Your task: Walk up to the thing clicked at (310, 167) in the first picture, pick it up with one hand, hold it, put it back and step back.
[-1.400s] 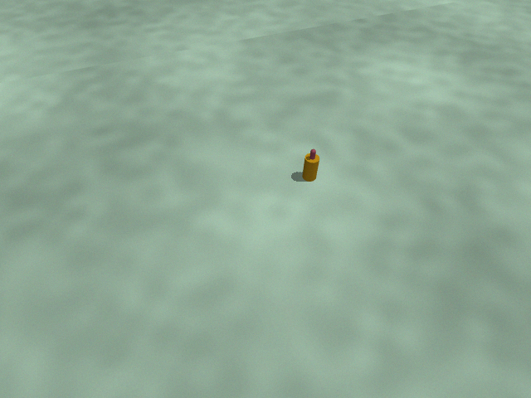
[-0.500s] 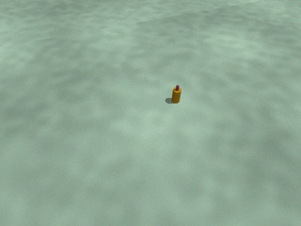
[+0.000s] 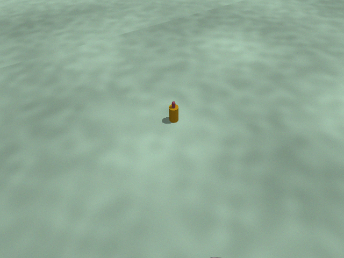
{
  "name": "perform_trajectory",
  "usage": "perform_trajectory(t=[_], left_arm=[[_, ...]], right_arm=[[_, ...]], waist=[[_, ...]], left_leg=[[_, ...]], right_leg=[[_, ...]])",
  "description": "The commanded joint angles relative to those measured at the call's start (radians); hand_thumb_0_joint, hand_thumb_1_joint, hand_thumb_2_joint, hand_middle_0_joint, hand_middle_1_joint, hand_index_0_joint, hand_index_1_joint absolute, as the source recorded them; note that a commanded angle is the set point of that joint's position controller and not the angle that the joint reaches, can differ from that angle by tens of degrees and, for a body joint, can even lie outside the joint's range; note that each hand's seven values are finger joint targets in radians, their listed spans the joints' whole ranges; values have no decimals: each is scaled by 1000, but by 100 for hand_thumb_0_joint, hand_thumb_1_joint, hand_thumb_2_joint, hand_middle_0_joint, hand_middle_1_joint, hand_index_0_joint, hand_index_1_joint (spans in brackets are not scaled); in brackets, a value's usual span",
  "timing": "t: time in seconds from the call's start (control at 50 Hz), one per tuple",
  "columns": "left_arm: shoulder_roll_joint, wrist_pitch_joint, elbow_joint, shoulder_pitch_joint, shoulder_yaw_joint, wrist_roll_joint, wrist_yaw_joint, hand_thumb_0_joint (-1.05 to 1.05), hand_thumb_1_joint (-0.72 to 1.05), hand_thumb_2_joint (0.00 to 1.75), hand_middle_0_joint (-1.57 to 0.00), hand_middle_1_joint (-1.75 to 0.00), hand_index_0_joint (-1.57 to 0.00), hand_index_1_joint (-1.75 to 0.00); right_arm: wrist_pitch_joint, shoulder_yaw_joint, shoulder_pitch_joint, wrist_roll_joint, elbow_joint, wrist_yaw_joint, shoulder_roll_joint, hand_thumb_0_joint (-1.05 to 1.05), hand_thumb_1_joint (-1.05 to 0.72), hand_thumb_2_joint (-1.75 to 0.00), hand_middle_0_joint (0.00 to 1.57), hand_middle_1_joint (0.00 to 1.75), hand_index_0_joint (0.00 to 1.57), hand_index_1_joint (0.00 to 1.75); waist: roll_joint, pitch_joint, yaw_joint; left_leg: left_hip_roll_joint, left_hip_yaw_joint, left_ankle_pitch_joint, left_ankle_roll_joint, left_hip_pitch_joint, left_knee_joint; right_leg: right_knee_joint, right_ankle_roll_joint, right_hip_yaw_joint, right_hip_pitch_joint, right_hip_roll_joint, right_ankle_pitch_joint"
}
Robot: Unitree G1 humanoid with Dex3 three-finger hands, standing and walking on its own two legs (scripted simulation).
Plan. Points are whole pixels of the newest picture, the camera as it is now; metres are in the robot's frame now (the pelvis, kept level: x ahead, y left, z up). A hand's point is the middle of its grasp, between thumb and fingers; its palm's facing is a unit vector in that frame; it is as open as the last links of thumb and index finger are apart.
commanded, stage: walk up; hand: left
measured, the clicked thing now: (173, 111) +1.27 +0.00 -0.67
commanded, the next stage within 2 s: none
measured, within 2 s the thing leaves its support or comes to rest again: neither
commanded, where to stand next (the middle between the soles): +0.88 -0.14 m, yaw -12 degrees
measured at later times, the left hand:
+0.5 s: hand (95, 210) +0.29 +0.24 -0.16, palm faces -0.20 -0.92 -0.34, open 7.4 cm
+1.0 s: hand (132, 138) +0.54 +0.15 -0.11, palm faces -0.23 -0.89 -0.40, open 7.4 cm
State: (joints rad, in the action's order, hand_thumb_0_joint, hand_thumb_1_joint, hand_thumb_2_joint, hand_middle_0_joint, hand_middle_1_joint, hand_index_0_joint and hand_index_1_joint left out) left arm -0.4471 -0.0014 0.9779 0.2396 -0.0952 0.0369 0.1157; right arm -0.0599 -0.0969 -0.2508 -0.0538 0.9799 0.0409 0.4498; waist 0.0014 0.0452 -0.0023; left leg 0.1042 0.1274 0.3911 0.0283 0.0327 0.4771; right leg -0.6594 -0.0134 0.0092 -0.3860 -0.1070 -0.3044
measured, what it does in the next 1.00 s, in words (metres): walks ahead: right foot, then left foot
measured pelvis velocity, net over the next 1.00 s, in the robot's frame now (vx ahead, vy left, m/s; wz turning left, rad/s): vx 0.40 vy -0.09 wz -0.23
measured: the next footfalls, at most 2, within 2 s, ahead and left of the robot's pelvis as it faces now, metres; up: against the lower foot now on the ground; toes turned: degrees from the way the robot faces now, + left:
right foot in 0.02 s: +0.13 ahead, -0.15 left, +0.00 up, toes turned -4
left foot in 0.38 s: +0.29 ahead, +0.09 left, +0.00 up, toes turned -1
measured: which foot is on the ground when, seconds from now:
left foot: down 0.00-0.04, up 0.06-0.36, down 0.38-0.78, up 0.80-1.00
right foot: up 0.00-0.00, down 0.02-0.40, up 0.42-0.76, down 0.78-1.00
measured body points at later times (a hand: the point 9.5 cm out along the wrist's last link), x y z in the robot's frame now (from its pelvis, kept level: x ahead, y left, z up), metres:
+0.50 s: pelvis +0.20 -0.02 +0.00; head +0.21 +0.00 +0.44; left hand +0.30 +0.29 -0.13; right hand +0.21 -0.35 -0.09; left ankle +0.25 +0.09 -0.73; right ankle +0.13 -0.14 -0.67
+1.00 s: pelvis +0.40 -0.09 +0.01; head +0.41 -0.12 +0.46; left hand +0.55 +0.20 -0.08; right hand +0.39 -0.42 -0.12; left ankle +0.46 +0.06 -0.67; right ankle +0.40 -0.20 -0.73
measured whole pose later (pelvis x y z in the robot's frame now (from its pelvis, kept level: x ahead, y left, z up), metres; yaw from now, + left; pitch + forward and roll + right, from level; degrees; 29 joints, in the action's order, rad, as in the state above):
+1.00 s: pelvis +0.40 -0.09 +0.01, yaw -13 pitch -2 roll +0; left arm -0.38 0.08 0.84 0.27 -0.03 0.00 0.05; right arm -0.05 -0.05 -0.30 -0.01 0.85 0.06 0.43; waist 0.07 0.08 0.00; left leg 0.11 0.01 0.31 -0.01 0.48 0.99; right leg -0.52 -0.04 0.02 -0.24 0.01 -0.25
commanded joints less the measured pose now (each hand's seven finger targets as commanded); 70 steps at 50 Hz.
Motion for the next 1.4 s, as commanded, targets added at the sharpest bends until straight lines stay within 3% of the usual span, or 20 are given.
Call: perform_trajectory(t=[0.0,0.02,0.04,0.14,0.26,0.34,0.36,0.38,0.4,0.52,0.68,0.72,0.74,0.78,0.9,1.06,1.16,1.2,1.28,1.38], left_arm=[[-244,50,-17,275,-88,5,-39,0,90,90,-20,-30,-20,-30],[-358,61,-55,289,-102,-1,-53,0,90,90,-20,-30,-20,-30],[-374,61,-95,179,-93,-15,-51,0,90,90,-20,-30,-20,-30],[-254,71,-152,25,-52,-27,-64,0,90,90,-20,-30,-20,-30],[-255,84,-199,42,-51,-22,-62,0,90,90,-20,-30,-20,-30],[-207,83,-227,-14,-27,-16,-66,0,90,90,-20,-30,-20,-30],[-151,83,-230,29,-8,-18,-67,0,90,90,-20,-30,-20,-30],[-64,86,-236,65,13,-26,-70,0,90,90,-20,-30,-20,-30],[-158,81,-217,108,-2,-25,-87,0,90,90,-20,-30,-20,-30],[-171,79,-168,58,-8,-39,-61,0,90,90,-20,-30,-20,-30],[-134,69,-203,-49,-11,-31,-32,0,90,90,-20,-30,-20,-30],[-162,76,-168,41,-28,-31,-42,0,90,90,-20,-30,-20,-30],[-205,85,-141,139,-48,-30,-54,0,90,90,-20,-30,-20,-30],[-354,99,-161,221,-75,-37,-75,0,90,90,-20,-30,-20,-30],[-231,107,-204,32,-33,-45,-85,0,90,90,-20,-30,-20,-30],[-250,115,-214,93,-38,-31,-82,0,90,90,-20,-30,-20,-30],[-190,106,-223,78,-2,-29,-87,0,90,90,-20,-30,-20,-30],[-171,99,-214,128,1,-42,-101,0,90,90,-20,-30,-20,-30],[-208,86,-140,148,-1,-47,-96,0,90,90,-20,-30,-20,-30],[-166,78,-162,82,-6,-29,-67,0,90,90,-20,-30,-20,-30]], right_arm=[[-9,-15,114,7,-138,-12,139,0,-90,-90,20,30,20,30],[-14,8,120,34,-198,-7,91,0,-90,-90,20,30,20,30],[-8,-17,162,23,-192,-12,187,0,-90,-90,20,30,20,30],[-4,-29,-23,38,-105,13,197,0,-90,-90,20,30,20,30],[-12,-40,31,22,-171,30,176,0,-90,-90,20,30,20,30],[-40,-58,-124,21,-141,12,179,0,-90,-90,20,30,20,30],[-51,-75,-235,14,-117,-1,223,0,-90,-90,20,30,20,30],[-61,-89,-287,-1,-128,-12,298,0,-90,-90,20,30,20,30],[-63,-90,-189,35,-169,-10,338,0,-90,-90,20,30,20,30],[-67,-38,-107,39,-189,-13,222,0,-90,-90,20,30,20,30],[-42,-42,-80,41,-222,-10,248,0,-90,-90,20,30,20,30],[-34,-29,-74,46,-234,-13,220,0,-90,-90,20,30,20,30],[-32,-9,-116,45,-233,-11,169,0,-90,-90,20,30,20,30],[-25,5,-138,54,-250,-16,155,0,-90,-90,20,30,20,30],[1,-15,-159,45,-158,5,180,0,-90,-90,20,30,20,30],[-18,-25,17,28,-211,32,146,0,-90,-90,20,30,20,30],[-44,-54,-190,26,-142,14,200,0,-90,-90,20,30,20,30],[-48,-84,-249,43,-173,5,335,0,-90,-90,20,30,20,30],[-42,-40,-83,61,-207,-9,227,0,-90,-90,20,30,20,30],[-41,-36,-107,47,-217,-5,235,0,-90,-90,20,30,20,30]], waist=[[-275,-67,179],[-462,-52,164],[-244,34,118],[-160,52,4],[-120,39,19],[-16,-30,-83],[163,-95,-130],[353,-84,-130],[241,-74,-79],[145,27,-26],[141,-18,-19],[45,-58,47],[-114,-125,93],[-294,-165,114],[-148,33,-2],[-132,22,49],[67,-92,-95],[275,-122,-99],[135,20,0],[171,29,-29]], left_leg=[[-21,51,79,-114,503,497],[-148,-18,245,-59,716,701],[-45,-158,183,-46,659,728],[25,-145,-41,-51,468,520],[9,-108,-122,-28,379,252],[-53,-55,-172,-47,-3,81],[-8,-155,-16,-83,-148,-33],[235,-592,185,-144,-208,-173],[369,-862,318,-245,-123,-310],[190,-266,-313,-239,80,-205],[146,-101,-308,-202,155,-104],[131,-75,-352,-168,248,76],[62,-19,-346,-137,303,331],[-98,-84,135,-64,637,721],[20,-149,-87,-53,490,584],[5,-101,-171,-29,416,205],[-65,-84,-117,-93,-52,25],[345,-777,77,-291,-168,-227],[194,-369,-132,-226,106,-196],[162,-272,-211,-277,153,-197]], right_leg=[[205,-43,-43,506,69,-172],[498,-169,-649,474,-206,-426],[556,-263,-815,278,-311,-579],[462,-187,-350,114,-108,-290],[429,-189,-283,81,-104,-223],[145,-136,-164,-94,-35,-42],[-153,-105,-85,-161,56,44],[-448,-40,-80,-355,205,-194],[-553,-49,-145,-383,177,-235],[-328,6,-98,-209,46,-48],[40,-20,68,71,88,139],[105,-38,64,293,111,156],[170,-57,20,444,111,89],[401,-245,-740,565,-295,-139],[397,-204,-265,135,-102,30],[361,-212,-200,121,-119,-32],[-67,-117,-68,-40,-26,219],[-494,-35,-15,-331,149,-243],[-433,-32,-76,-223,14,-79],[-181,8,9,-144,7,-43]])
